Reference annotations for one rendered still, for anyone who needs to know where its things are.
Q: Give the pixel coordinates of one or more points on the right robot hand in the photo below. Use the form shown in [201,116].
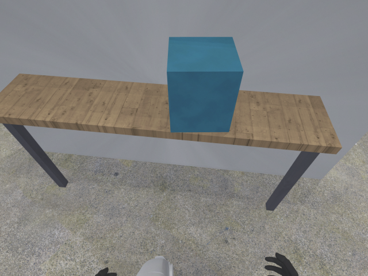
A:
[287,268]

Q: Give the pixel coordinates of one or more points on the left robot thigh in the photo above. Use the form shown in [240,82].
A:
[156,267]

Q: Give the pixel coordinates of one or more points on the table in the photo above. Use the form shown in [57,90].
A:
[260,119]

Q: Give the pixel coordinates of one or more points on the carton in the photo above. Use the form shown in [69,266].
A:
[203,77]

